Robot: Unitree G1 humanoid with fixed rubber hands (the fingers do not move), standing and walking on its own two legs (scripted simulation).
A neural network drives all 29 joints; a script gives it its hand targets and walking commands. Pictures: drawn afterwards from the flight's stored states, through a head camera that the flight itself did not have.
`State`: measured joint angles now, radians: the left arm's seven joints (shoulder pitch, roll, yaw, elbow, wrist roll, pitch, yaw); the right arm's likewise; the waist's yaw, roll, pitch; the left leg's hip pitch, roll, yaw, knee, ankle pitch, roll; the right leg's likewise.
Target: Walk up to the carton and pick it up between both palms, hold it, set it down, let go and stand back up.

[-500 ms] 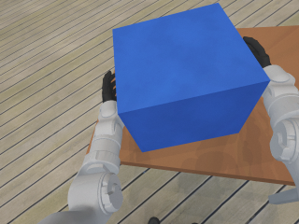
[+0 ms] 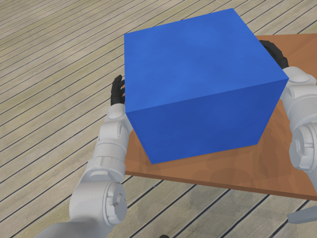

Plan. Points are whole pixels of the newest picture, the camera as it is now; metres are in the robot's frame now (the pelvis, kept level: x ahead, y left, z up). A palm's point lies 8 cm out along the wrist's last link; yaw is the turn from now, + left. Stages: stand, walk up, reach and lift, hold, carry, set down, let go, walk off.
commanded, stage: reach and lift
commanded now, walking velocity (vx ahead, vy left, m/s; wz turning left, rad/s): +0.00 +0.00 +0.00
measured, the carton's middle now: (190, 89) +0.49 +0.04 +0.06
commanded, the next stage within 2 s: none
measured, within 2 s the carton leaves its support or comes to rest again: neither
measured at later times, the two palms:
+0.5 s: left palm (113, 100) +0.39 +0.21 +0.12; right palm (287, 63) +0.50 -0.16 +0.14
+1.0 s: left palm (100, 98) +0.37 +0.22 +0.15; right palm (292, 62) +0.46 -0.15 +0.18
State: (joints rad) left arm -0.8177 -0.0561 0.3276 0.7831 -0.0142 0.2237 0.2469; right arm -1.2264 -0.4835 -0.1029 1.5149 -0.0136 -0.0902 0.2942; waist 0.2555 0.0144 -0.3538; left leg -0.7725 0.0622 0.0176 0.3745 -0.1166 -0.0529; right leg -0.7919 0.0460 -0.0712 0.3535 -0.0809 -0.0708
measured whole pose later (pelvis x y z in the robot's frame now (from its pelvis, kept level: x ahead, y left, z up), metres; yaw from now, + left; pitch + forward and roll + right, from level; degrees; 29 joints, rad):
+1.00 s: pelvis -0.02 +0.00 +0.01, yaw +3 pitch +16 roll +1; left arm -0.83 0.05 0.31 0.67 0.00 0.55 0.20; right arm -1.14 -0.37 -0.18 1.26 0.00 0.27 0.20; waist 0.11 0.00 -0.27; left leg -0.50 0.04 -0.02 0.31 -0.08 -0.05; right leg -0.53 0.03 -0.10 0.34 -0.09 -0.07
